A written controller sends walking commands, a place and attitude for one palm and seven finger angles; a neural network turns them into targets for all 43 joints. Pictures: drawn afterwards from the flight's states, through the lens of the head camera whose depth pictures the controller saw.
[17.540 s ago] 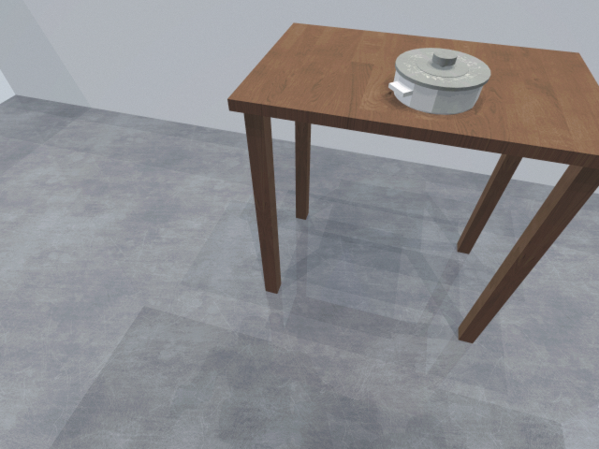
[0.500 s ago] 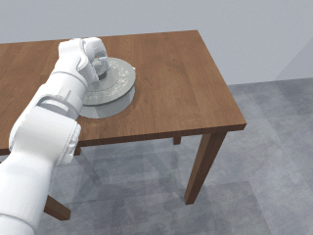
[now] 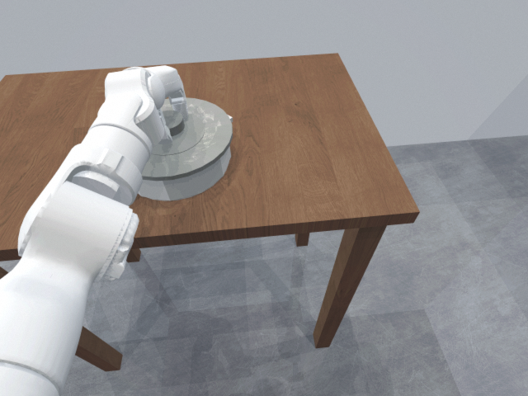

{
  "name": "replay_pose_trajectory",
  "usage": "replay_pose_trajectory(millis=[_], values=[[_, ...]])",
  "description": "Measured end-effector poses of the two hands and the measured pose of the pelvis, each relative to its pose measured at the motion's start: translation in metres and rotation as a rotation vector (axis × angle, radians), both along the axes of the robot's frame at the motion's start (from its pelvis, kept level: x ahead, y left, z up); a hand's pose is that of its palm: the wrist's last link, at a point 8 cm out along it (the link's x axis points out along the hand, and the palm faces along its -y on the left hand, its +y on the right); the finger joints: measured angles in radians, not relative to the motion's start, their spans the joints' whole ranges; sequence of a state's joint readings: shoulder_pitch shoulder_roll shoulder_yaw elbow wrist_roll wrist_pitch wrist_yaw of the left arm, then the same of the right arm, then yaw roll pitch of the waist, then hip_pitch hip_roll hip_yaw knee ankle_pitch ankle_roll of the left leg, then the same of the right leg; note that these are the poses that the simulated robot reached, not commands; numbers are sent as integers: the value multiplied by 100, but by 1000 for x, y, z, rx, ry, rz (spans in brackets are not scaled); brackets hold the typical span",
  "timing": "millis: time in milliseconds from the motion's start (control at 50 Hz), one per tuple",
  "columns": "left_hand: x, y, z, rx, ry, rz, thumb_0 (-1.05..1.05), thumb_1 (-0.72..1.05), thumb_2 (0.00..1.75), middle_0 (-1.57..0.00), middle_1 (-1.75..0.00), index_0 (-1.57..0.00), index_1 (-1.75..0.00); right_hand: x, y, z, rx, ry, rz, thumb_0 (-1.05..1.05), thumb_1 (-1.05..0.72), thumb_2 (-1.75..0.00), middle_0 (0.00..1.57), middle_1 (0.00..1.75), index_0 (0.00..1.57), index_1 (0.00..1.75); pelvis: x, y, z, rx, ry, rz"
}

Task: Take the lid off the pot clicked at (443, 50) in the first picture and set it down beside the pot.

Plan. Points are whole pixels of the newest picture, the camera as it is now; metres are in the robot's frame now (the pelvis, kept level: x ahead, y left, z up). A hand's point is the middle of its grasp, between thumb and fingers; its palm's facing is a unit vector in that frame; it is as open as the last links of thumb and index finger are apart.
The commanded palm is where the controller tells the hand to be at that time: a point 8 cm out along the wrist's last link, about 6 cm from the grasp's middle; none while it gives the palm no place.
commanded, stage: lift the lid straight up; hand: left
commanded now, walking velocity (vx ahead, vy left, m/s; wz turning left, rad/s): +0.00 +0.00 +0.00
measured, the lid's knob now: (168, 123) +0.51 +0.12 +0.16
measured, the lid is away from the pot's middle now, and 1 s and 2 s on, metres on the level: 0.00 0.01 0.03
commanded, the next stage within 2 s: move the lid sideways beside the pot in 1.90 s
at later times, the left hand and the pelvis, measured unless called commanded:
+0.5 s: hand (166, 96) +0.49 +0.11 +0.22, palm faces -0.36 -0.10 -0.93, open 8.4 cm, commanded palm +0.49 +0.12 +0.28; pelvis +0.00 +0.00 +0.00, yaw +0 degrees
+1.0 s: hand (148, 74) +0.49 +0.12 +0.26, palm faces -0.30 -0.12 -0.95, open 8.4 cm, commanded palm +0.49 +0.13 +0.32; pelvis +0.00 -0.01 +0.00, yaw +0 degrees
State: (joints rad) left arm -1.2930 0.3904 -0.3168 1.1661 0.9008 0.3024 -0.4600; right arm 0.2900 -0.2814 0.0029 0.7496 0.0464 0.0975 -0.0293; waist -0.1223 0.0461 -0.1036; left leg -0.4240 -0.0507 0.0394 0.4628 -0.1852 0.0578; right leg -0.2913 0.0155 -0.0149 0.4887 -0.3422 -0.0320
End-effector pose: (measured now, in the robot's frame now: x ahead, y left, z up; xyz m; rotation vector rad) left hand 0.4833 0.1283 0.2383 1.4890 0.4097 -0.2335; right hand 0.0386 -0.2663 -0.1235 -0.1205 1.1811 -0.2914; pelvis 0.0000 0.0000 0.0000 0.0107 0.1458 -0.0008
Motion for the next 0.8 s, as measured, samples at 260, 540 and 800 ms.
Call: replay_pose_trajectory(millis=[260, 540, 800], values=[[6, -2, 11, 7, 0, 1, 0, 25, 76, -71, -107, -50, -94, -5, 3, -2, 2, -2, -1, 0, -90, -89, 20, 30, 20, 30, 1, 0, 0, 2, 6, 3], [10, -19, 39, -16, -34, 45, -3, 26, 76, -73, -108, -49, -95, -9, 0, -3, 7, 5, -10, 0, -90, -89, 20, 30, 20, 30, 0, -3, 1, 5, 9, -6], [14, -9, 63, -47, -75, 79, -3, 27, 76, -75, -108, -48, -94, -11, -10, 1, -13, 0, -28, 0, -90, -89, 20, 30, 20, 30, 7, -8, 1, 7, 8, -17]])
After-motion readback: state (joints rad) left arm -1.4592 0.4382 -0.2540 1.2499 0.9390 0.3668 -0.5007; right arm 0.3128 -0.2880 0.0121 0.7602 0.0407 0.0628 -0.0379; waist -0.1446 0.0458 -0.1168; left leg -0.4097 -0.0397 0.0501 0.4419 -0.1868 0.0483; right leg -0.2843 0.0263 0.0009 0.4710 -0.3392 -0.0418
